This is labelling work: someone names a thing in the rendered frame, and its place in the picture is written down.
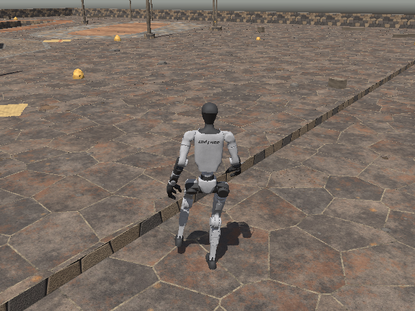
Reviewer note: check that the left robot forearm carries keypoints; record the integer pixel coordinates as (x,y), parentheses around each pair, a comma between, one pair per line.
(175,174)

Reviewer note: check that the right robot upper arm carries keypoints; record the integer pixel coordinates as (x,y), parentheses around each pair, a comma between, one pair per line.
(232,147)

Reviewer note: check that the left robot foot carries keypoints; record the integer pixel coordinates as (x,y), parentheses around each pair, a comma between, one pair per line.
(179,241)

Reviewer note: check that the left robot upper arm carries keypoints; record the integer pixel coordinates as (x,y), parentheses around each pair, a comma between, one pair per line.
(185,146)

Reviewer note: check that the right robot hand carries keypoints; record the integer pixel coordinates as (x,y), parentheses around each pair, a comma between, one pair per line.
(230,169)

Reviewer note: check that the left robot hand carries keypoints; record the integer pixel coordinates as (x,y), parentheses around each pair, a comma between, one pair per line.
(170,190)

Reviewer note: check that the right robot forearm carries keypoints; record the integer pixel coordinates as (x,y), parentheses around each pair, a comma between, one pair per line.
(237,167)

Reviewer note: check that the robot left shin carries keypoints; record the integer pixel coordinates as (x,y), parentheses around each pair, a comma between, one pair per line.
(184,213)

